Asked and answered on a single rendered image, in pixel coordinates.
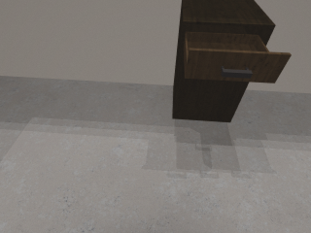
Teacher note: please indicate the drawer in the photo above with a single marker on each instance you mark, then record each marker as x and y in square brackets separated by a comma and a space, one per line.
[206, 52]

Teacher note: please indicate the cabinet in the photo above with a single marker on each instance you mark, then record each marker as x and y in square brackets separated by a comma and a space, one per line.
[214, 100]

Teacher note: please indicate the handle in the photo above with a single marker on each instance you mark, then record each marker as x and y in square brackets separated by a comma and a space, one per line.
[235, 73]

